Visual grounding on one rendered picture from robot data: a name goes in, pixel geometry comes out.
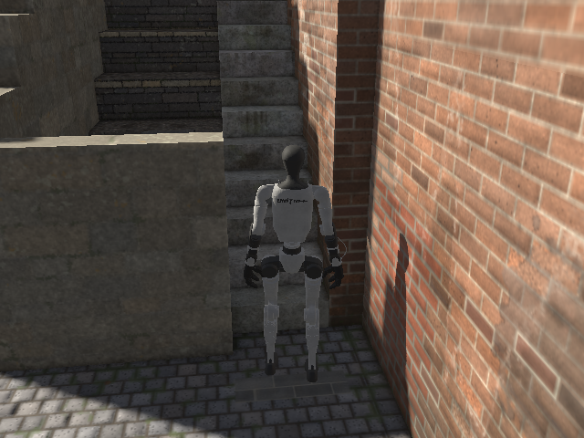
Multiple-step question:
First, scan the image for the robot right thigh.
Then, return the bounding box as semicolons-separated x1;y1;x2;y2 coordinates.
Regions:
304;255;323;325

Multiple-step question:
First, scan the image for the right robot forearm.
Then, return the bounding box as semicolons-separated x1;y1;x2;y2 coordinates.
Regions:
324;222;342;266

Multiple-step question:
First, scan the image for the robot left hand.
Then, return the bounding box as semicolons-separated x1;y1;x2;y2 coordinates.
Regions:
244;264;264;288

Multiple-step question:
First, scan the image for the left robot forearm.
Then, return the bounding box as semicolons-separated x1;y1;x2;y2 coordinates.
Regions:
245;222;262;266

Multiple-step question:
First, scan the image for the left robot foot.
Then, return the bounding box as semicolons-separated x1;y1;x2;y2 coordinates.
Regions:
265;352;278;375

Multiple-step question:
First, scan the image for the robot right hand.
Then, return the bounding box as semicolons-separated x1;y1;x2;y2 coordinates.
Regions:
322;264;344;289

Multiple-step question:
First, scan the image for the left robot upper arm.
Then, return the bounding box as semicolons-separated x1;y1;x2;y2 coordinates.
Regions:
252;184;274;235

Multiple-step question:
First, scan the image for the right robot upper arm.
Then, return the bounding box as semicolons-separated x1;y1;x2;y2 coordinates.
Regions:
312;185;334;236

